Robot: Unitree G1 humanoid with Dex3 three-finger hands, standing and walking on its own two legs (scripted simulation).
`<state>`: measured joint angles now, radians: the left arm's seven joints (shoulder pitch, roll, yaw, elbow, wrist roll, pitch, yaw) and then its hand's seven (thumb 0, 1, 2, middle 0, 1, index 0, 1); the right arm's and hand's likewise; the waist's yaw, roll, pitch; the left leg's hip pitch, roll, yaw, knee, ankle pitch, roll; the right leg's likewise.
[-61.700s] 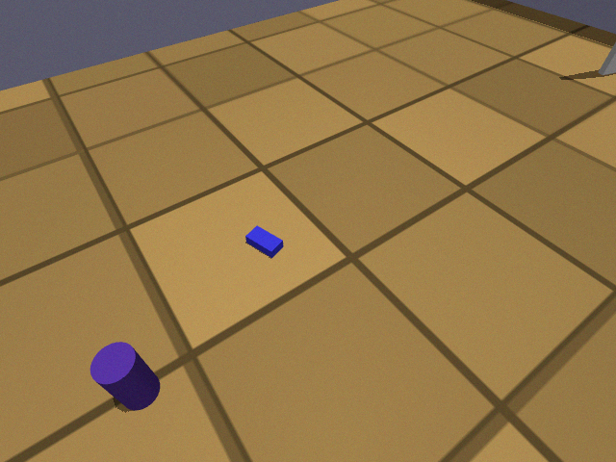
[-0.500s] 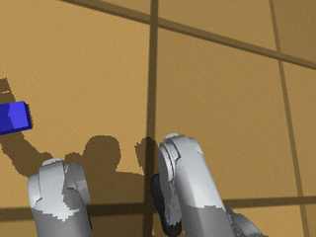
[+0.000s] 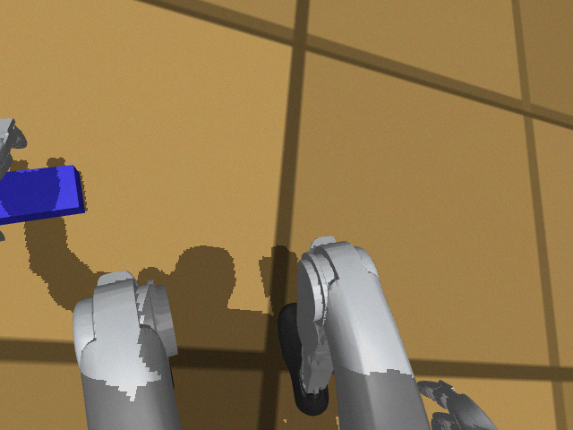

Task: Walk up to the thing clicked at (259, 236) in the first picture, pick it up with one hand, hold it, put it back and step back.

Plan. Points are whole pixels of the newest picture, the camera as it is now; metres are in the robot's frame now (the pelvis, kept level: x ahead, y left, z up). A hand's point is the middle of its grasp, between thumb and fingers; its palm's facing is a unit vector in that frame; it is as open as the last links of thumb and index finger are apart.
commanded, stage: withdraw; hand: left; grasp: from above
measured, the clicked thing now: (31, 195) +0.48 +0.33 -0.31
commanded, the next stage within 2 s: home in 0.10 s
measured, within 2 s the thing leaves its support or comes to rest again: neither
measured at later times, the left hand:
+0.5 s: hand out of the picture +0.45 +0.34 -0.09, palm faces -0.44 -0.21 -0.88, open 11.7 cm
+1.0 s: hand out of the picture +0.27 +0.25 +0.13, palm faces -0.08 -0.86 -0.51, open 7.4 cm
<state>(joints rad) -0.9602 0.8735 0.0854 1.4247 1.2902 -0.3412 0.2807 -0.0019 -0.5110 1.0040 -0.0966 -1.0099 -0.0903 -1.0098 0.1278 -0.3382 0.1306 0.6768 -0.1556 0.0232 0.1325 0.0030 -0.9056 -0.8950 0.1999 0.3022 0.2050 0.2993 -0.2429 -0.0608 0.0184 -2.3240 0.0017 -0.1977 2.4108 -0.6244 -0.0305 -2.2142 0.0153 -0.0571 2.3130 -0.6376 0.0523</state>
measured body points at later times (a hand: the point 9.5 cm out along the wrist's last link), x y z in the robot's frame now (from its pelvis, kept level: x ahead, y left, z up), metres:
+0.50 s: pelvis +0.01 +0.01 +0.04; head +0.25 +0.06 +0.42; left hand +0.47 +0.34 -0.04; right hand +0.08 -0.25 -0.08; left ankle +0.09 +0.14 -0.29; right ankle +0.12 -0.14 -0.29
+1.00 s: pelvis +0.02 +0.00 +0.23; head +0.15 +0.05 +0.65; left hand +0.28 +0.30 +0.16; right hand +0.27 -0.22 +0.14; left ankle +0.09 +0.13 -0.29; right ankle +0.12 -0.14 -0.29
